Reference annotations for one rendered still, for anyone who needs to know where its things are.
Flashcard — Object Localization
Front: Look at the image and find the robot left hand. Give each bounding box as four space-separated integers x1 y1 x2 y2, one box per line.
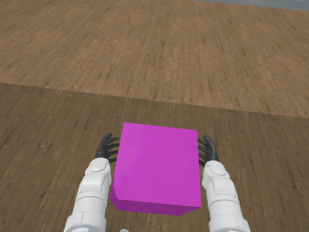
95 132 120 163

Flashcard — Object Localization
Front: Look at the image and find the robot left forearm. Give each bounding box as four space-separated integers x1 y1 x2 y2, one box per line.
64 158 112 232

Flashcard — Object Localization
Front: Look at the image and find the carton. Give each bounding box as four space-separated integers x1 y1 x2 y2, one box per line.
109 122 202 216

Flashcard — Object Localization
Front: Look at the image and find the robot right hand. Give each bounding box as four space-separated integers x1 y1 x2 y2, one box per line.
197 135 219 168

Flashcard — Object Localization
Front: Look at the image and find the robot right forearm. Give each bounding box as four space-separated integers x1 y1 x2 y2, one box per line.
202 160 251 232

